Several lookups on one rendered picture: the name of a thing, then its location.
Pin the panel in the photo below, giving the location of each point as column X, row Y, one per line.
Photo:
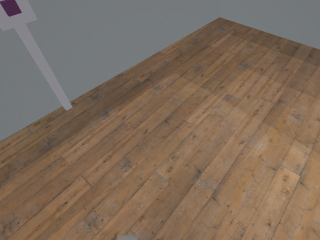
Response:
column 18, row 22

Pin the button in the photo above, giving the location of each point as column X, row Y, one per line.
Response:
column 11, row 7

